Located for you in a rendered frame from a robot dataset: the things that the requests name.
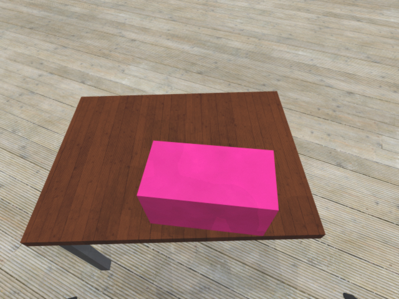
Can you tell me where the table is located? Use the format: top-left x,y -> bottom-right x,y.
20,91 -> 325,270

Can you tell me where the carton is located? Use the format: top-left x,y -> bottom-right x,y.
137,141 -> 279,236

